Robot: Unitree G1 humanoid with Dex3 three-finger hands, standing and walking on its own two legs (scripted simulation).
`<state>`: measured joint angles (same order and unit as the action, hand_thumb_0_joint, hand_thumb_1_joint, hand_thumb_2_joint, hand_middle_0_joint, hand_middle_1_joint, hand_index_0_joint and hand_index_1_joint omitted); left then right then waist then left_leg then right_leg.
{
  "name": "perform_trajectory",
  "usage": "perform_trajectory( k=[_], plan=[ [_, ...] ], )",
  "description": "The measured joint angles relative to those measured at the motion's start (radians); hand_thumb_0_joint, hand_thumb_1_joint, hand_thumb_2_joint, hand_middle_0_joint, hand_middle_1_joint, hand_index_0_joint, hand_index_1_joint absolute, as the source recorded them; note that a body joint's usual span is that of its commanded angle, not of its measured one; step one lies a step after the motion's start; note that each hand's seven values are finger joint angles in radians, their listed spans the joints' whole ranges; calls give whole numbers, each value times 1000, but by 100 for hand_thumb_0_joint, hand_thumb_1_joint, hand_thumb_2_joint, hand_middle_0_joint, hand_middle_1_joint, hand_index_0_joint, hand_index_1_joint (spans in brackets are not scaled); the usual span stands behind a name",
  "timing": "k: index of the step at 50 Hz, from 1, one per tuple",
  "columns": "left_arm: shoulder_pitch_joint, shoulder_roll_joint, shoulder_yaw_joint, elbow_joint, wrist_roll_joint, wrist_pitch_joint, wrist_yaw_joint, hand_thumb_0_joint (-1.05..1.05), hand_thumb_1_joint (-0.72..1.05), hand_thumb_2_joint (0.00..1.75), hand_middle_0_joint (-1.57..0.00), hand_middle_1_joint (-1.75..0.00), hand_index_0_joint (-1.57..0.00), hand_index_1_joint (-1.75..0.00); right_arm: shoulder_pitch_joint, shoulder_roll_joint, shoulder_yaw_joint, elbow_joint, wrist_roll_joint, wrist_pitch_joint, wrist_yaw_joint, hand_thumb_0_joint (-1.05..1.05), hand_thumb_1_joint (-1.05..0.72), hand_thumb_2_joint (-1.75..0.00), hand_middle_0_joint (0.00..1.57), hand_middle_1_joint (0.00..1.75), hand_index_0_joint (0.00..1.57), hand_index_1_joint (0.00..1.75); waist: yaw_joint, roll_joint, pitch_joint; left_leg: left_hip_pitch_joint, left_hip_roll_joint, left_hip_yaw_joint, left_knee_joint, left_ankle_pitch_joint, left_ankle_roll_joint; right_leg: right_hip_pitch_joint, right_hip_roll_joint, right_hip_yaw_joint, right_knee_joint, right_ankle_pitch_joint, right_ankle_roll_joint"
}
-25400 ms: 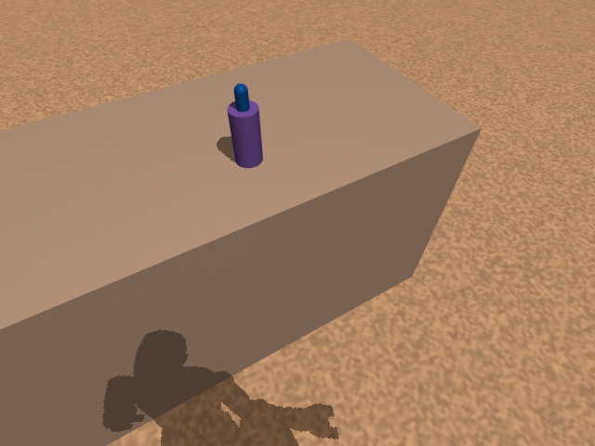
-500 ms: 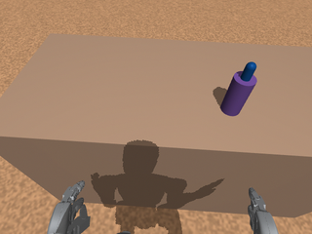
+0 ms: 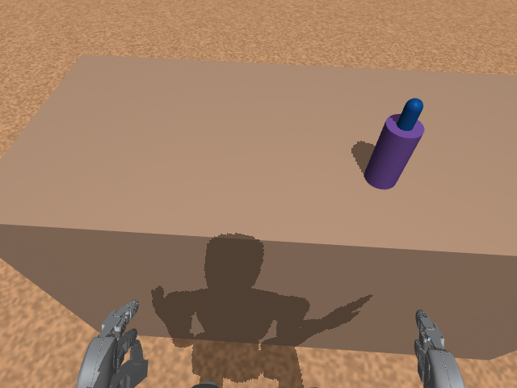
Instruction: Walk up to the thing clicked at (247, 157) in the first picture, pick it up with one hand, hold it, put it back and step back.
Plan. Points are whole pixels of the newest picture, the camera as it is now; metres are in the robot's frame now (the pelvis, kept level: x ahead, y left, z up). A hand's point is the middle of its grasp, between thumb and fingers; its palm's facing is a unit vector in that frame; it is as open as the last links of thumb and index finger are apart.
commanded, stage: home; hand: right
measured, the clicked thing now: (396, 143) +0.52 -0.22 +0.08
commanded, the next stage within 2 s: stand in 1.34 s
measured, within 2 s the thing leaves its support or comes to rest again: neither
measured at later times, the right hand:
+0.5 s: hand (398, 384) +0.16 -0.18 -0.04, palm faces +0.12 +0.96 -0.24, open 17.5 cm
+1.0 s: hand (395, 377) +0.17 -0.18 -0.04, palm faces +0.12 +0.96 -0.27, open 17.4 cm
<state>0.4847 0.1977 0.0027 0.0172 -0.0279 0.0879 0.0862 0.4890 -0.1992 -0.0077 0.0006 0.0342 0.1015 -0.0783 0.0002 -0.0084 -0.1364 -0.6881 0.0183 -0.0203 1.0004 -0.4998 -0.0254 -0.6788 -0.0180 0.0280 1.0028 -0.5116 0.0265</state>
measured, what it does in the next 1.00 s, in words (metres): stands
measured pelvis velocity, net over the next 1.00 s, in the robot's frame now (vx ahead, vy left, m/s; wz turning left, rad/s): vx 0.00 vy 0.00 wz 0.00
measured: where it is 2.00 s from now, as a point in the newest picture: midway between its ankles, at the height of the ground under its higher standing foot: outside the picture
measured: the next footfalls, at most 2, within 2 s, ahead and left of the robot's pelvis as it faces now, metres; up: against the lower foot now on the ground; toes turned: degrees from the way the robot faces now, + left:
none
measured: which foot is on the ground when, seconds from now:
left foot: down 0.00-1.00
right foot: down 0.00-1.00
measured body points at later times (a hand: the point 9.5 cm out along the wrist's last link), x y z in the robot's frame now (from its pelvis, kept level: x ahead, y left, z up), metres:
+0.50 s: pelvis -0.01 +0.00 +0.00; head +0.02 +0.00 +0.45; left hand +0.15 +0.23 -0.03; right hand +0.15 -0.23 -0.02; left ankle +0.00 +0.13 -0.68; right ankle -0.01 -0.14 -0.68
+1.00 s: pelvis +0.00 +0.00 +0.00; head +0.04 +0.00 +0.45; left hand +0.15 +0.24 -0.07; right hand +0.16 -0.23 -0.02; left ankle +0.00 +0.13 -0.68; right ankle -0.01 -0.14 -0.68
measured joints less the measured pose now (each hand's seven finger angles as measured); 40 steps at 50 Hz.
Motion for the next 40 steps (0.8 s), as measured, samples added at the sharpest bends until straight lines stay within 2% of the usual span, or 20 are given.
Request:
perform_trajectory(
  k=[37,40],
  plan=[
    [8,1,-1,-24,-5,24,4,2,90,90,-21,-30,-20,-30,2,-3,8,4,1,-39,-18,-1,56,-4,6,5,6,5,-1,2,1,-16,0,-4,9,6,-2,-15,0,-4,10,4,-2],
    [-44,17,-21,78,-12,-2,8,2,90,90,-21,-30,-20,-30,19,-1,-4,-10,-1,-27,-30,-1,55,-4,6,5,6,5,12,3,2,-8,-7,-2,4,5,0,-9,-7,-2,11,-1,-1]
  ],
)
